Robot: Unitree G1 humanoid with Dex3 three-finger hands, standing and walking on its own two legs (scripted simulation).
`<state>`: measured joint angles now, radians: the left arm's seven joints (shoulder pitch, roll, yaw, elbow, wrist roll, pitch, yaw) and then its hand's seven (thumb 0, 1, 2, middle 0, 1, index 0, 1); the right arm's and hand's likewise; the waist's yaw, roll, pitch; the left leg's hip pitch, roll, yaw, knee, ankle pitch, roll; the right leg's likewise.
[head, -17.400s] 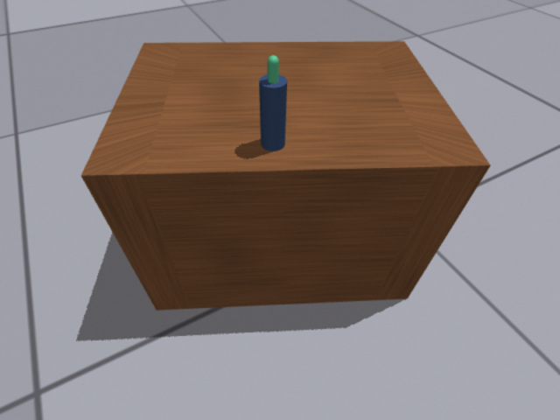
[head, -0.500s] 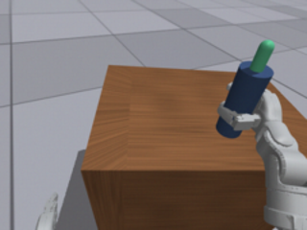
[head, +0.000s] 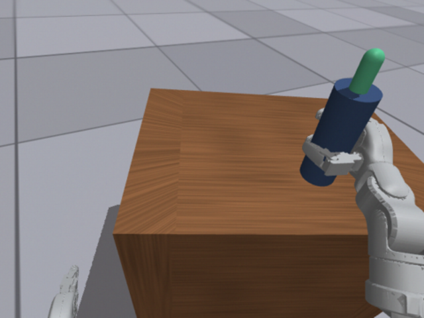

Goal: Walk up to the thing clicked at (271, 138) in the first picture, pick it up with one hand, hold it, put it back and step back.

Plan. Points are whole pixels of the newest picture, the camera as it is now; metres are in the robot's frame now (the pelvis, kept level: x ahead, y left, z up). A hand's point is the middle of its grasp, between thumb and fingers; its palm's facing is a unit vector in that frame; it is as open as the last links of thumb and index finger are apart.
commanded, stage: hold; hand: right
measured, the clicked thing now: (341, 123) +0.33 -0.18 +0.27
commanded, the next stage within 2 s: crouch in 0.84 s
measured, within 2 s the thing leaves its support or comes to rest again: neither
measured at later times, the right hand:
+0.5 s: hand (328, 146) +0.34 -0.18 +0.22, palm faces +0.17 +0.99 -0.02, open 8.8 cm
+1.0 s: hand (327, 142) +0.34 -0.18 +0.23, palm faces +0.16 +0.99 -0.03, open 8.8 cm
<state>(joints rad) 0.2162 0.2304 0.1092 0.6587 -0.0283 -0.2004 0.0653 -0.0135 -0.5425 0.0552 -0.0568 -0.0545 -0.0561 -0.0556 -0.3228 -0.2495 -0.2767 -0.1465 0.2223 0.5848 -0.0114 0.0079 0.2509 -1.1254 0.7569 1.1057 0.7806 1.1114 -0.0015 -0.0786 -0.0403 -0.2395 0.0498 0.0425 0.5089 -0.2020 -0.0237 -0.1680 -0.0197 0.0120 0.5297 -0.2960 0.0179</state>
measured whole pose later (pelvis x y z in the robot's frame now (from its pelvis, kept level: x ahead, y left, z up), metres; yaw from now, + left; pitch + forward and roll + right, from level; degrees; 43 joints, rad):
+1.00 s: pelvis +0.01 +0.00 +0.00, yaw +0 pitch -4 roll +0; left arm 0.22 0.23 0.11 0.64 -0.03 -0.19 0.06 -0.01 -0.54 0.05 -0.06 -0.05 -0.06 -0.05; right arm -0.32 -0.25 -0.27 -0.14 0.21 0.59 -0.01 0.01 0.25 -1.13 0.76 1.11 0.78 1.11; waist 0.00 -0.08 -0.04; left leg -0.23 0.05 0.04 0.50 -0.21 -0.03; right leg -0.16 -0.02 0.01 0.52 -0.30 0.02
